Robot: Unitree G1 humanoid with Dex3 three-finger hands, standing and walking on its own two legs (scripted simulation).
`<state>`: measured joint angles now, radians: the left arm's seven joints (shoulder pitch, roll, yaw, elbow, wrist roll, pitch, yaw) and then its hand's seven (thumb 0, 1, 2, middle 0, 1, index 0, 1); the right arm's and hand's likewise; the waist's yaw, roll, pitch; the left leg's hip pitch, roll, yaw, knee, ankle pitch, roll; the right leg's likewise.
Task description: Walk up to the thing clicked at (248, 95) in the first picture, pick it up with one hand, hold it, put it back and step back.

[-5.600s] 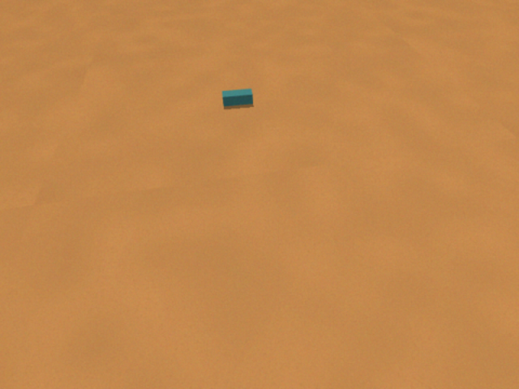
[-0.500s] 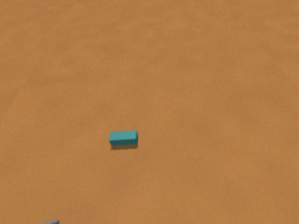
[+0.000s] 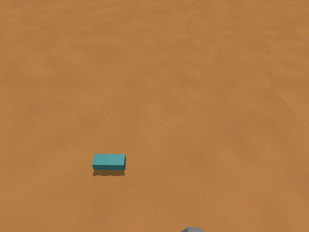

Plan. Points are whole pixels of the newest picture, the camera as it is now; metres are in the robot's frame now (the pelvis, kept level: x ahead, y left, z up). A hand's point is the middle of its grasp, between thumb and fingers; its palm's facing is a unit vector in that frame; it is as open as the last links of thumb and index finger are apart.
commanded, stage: walk up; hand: left
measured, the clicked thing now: (109, 162) +0.69 +0.30 -0.73
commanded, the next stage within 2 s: none
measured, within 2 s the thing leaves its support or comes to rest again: neither
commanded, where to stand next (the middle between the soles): +0.27 -0.03 m, yaw +1 degrees
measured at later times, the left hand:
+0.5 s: hand (80, 229) +0.17 +0.21 -0.12, palm faces +0.01 -0.90 -0.43, open 7.4 cm
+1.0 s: hand (92, 196) +0.27 +0.21 -0.15, palm faces +0.00 -0.92 -0.40, open 7.4 cm
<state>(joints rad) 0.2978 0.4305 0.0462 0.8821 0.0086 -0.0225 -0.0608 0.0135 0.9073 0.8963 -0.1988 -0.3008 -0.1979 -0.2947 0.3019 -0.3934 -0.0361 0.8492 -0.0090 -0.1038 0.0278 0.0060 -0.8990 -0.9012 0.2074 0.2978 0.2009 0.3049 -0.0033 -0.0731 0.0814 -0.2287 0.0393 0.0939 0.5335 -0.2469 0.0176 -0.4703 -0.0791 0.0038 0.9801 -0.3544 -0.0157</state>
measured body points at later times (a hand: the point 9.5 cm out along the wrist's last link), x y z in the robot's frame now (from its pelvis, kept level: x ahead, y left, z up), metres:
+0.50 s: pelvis +0.15 -0.07 +0.00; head +0.17 -0.09 +0.45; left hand +0.17 +0.26 -0.09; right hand +0.23 -0.38 -0.13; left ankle +0.24 +0.08 -0.70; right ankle +0.17 -0.18 -0.73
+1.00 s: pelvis +0.22 -0.06 -0.01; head +0.23 -0.07 +0.44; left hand +0.27 +0.26 -0.12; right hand +0.32 -0.36 -0.14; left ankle +0.25 +0.07 -0.73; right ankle +0.22 -0.18 -0.73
